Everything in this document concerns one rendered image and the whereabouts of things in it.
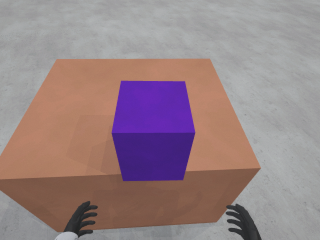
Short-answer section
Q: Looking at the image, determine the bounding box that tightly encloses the robot left hand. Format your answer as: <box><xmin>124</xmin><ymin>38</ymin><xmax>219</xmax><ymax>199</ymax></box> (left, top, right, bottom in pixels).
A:
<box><xmin>63</xmin><ymin>201</ymin><xmax>98</xmax><ymax>238</ymax></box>

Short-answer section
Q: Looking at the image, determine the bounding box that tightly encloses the robot right hand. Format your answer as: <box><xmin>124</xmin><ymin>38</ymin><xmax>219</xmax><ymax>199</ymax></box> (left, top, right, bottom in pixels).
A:
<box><xmin>226</xmin><ymin>203</ymin><xmax>262</xmax><ymax>240</ymax></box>

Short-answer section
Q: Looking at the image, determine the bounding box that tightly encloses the pedestal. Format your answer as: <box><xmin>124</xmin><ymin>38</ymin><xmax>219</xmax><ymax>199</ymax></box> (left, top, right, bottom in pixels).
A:
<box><xmin>0</xmin><ymin>58</ymin><xmax>261</xmax><ymax>232</ymax></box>

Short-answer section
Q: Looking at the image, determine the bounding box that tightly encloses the carton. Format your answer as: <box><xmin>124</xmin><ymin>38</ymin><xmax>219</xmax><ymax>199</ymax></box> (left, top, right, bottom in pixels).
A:
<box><xmin>111</xmin><ymin>81</ymin><xmax>196</xmax><ymax>181</ymax></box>

